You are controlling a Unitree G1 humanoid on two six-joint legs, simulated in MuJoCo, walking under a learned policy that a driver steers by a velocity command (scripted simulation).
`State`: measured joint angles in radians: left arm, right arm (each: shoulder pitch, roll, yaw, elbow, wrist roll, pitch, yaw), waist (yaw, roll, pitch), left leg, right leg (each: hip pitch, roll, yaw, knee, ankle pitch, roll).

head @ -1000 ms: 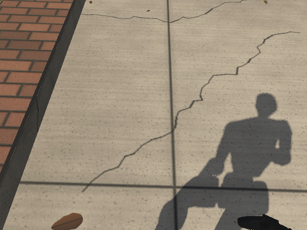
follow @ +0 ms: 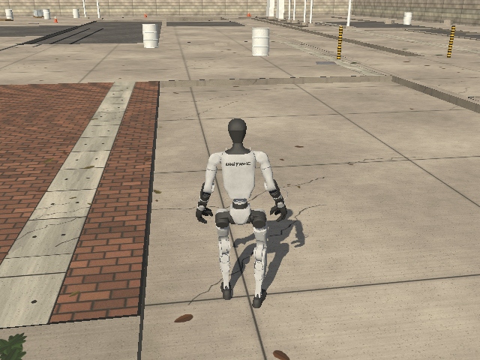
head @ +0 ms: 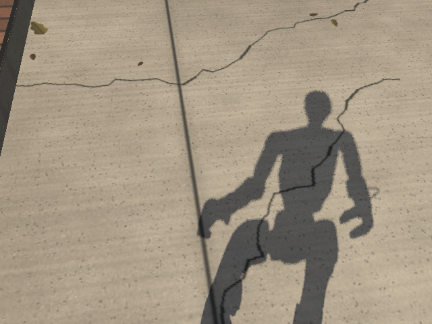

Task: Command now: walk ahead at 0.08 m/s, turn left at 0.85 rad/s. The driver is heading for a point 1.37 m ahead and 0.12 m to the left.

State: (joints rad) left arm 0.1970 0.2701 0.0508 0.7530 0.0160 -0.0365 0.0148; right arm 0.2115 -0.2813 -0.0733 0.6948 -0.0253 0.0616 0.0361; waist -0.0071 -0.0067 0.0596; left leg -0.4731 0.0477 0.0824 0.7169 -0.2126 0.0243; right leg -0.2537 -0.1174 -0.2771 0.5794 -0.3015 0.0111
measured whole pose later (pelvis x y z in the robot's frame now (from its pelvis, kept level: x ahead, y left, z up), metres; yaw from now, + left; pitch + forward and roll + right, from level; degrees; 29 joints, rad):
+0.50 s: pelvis +0.04 +0.00 +0.01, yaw +17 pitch +0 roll +0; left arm 0.25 0.26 0.04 0.76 0.01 0.05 0.01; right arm 0.18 -0.26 -0.04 0.67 -0.03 0.06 0.00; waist 0.01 0.01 0.02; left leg -0.33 -0.15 -0.14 0.49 -0.14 0.06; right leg -0.30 0.02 0.02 0.60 -0.33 -0.03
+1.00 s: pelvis +0.13 +0.00 +0.01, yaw -5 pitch +4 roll +1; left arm 0.17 0.33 0.09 0.66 0.03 0.02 -0.07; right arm 0.30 -0.31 -0.03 0.71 -0.04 -0.07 -0.03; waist -0.03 -0.03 -0.04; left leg -0.08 -0.01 0.05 0.32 -0.31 0.01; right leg -0.67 0.02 0.04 1.15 -0.25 -0.03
